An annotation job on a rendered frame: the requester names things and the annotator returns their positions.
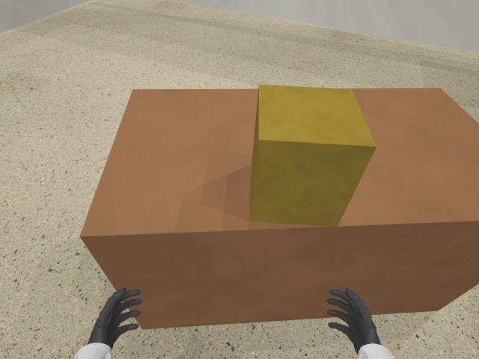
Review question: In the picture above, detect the pedestal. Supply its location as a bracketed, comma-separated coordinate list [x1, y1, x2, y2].
[80, 88, 479, 330]

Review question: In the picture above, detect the left robot forearm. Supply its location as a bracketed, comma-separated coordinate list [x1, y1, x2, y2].
[74, 343, 113, 359]

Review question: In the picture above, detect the right robot hand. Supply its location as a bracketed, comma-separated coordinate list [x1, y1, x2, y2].
[327, 288, 381, 354]

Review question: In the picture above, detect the carton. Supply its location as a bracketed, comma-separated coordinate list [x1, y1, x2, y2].
[250, 85, 376, 227]

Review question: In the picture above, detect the left robot hand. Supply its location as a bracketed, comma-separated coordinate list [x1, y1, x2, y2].
[88, 287, 142, 350]

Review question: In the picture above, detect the right robot forearm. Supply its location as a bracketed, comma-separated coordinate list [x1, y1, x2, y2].
[357, 343, 394, 359]

